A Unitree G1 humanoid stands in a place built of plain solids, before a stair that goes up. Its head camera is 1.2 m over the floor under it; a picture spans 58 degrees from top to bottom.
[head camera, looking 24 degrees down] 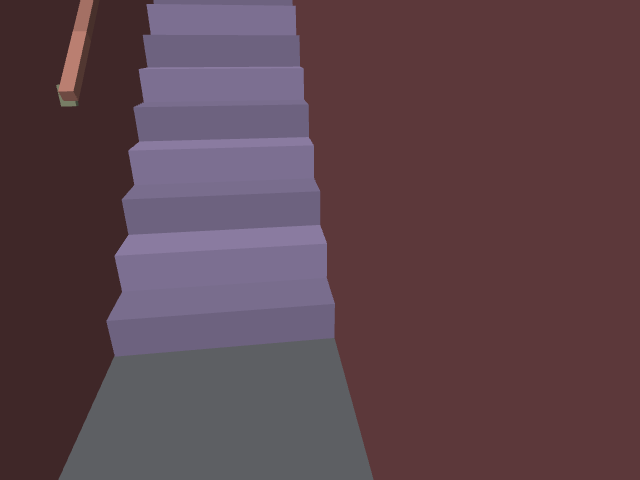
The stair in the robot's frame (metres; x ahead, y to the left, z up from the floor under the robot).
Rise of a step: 0.18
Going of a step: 0.24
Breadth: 0.95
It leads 8 degrees to the left of straight ahead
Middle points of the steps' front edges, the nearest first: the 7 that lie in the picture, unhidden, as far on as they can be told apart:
1.54 0.40 0.18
1.78 0.44 0.36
2.01 0.47 0.54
2.24 0.50 0.73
2.47 0.53 0.91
2.71 0.56 1.09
2.94 0.60 1.27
